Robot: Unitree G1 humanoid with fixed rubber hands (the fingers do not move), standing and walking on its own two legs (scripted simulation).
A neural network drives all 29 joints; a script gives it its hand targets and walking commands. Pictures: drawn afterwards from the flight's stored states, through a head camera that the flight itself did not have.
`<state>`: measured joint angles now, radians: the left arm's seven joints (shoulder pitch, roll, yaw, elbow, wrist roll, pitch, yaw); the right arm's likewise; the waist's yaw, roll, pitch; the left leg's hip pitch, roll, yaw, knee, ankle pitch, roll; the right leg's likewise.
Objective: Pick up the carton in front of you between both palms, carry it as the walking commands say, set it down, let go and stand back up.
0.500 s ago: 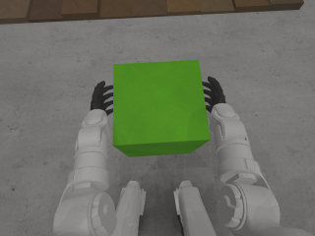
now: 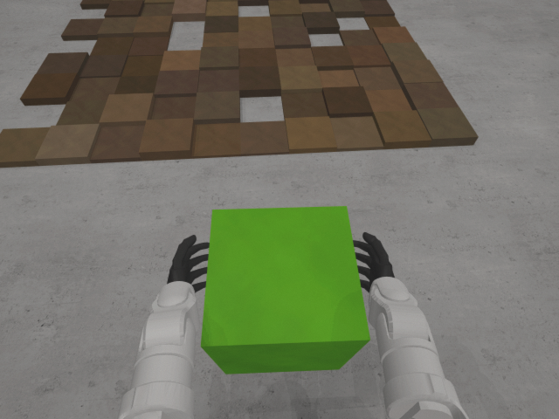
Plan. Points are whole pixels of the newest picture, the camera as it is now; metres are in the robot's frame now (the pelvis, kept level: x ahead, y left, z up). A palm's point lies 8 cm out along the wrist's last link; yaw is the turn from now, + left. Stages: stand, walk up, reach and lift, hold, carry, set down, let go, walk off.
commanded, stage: reach and lift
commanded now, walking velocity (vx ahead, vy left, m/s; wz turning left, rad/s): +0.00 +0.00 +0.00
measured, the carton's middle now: (281, 296) +0.34 +0.00 -0.09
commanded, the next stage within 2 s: hold in 1.28 s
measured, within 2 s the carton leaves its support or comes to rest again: neither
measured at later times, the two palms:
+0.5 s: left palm (164, 284) +0.30 +0.15 +0.06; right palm (403, 284) +0.30 -0.15 +0.06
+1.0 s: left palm (163, 274) +0.31 +0.15 +0.08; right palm (404, 272) +0.31 -0.15 +0.08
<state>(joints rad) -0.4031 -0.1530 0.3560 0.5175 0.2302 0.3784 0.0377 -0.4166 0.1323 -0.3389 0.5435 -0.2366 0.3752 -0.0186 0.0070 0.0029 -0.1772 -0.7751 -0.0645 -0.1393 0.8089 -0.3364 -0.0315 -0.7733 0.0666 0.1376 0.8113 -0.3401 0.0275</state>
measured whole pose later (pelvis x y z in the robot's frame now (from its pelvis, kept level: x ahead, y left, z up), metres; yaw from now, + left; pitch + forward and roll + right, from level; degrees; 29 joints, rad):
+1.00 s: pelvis +0.02 +0.00 +0.05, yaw +0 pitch -4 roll +0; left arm -0.28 -0.16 0.25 0.32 0.29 0.66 0.00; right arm -0.28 0.16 -0.25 0.33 -0.29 0.66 0.00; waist 0.00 0.00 -0.01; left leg -0.12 -0.03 -0.14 0.39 -0.20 -0.02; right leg -0.12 0.04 0.14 0.39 -0.21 0.01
